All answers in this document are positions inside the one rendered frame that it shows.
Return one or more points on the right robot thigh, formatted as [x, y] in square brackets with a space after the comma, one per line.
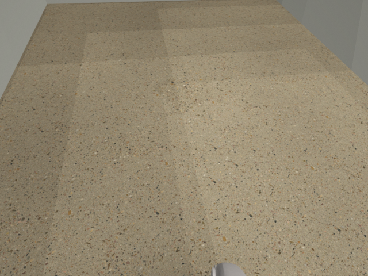
[227, 269]

